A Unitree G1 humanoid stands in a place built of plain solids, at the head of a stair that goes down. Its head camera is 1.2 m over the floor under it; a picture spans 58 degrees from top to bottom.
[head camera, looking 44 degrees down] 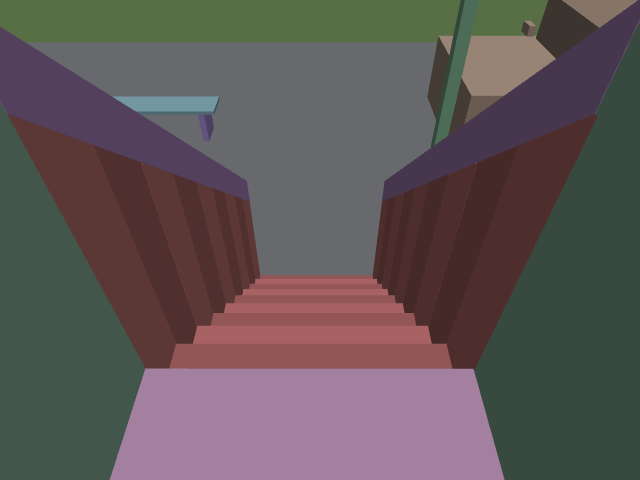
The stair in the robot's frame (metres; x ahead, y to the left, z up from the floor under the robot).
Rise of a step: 0.19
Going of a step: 0.21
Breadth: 1.00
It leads straight ahead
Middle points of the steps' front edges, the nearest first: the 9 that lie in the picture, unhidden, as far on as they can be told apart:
0.68 0.03 0.00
0.89 0.03 -0.19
1.10 0.03 -0.38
1.31 0.03 -0.57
1.52 0.03 -0.76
1.72 0.03 -0.95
1.93 0.03 -1.14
2.14 0.03 -1.33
2.35 0.03 -1.52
